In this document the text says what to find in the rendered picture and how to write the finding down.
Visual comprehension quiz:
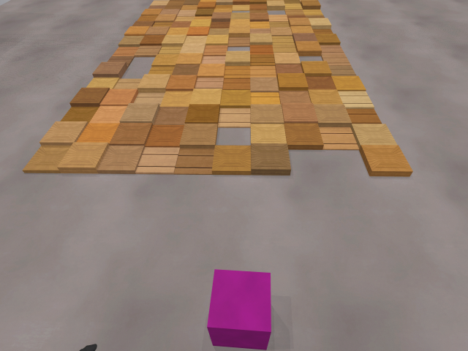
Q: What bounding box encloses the carton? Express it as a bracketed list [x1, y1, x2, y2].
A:
[207, 269, 271, 350]

